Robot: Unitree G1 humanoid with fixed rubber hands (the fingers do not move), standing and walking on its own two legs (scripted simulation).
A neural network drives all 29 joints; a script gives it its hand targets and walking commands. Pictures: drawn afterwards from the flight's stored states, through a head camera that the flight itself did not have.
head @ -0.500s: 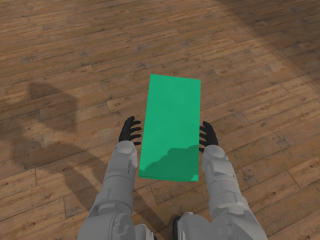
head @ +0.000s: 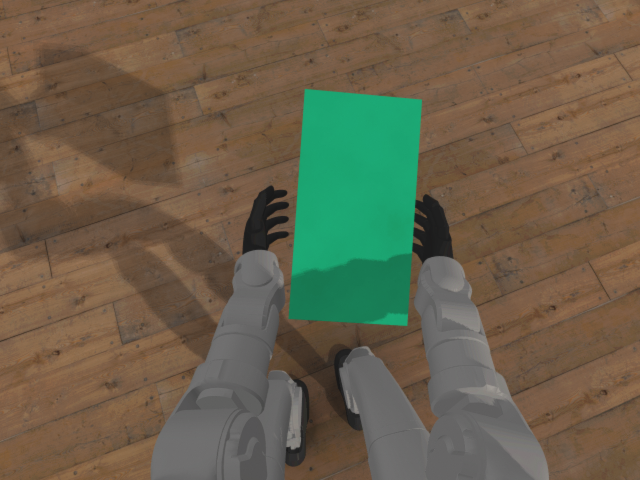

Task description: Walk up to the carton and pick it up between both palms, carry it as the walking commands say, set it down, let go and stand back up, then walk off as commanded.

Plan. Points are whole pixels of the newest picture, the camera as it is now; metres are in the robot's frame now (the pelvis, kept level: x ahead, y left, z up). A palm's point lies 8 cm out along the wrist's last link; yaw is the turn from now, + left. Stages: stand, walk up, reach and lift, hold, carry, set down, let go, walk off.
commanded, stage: set down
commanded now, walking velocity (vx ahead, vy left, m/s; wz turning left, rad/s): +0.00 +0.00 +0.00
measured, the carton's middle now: (343, 215) +0.43 -0.07 -0.15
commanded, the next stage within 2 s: none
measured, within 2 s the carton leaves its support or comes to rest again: neither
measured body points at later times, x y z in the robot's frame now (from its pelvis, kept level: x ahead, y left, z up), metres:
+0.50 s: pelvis -0.03 -0.04 -0.08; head +0.22 -0.06 +0.30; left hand +0.40 +0.05 -0.19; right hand +0.37 -0.19 -0.20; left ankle +0.03 +0.07 -0.67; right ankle +0.09 -0.10 -0.67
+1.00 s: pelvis -0.04 -0.04 -0.14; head +0.24 -0.07 +0.21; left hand +0.44 +0.05 -0.26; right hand +0.40 -0.18 -0.28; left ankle +0.03 +0.07 -0.67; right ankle +0.09 -0.10 -0.67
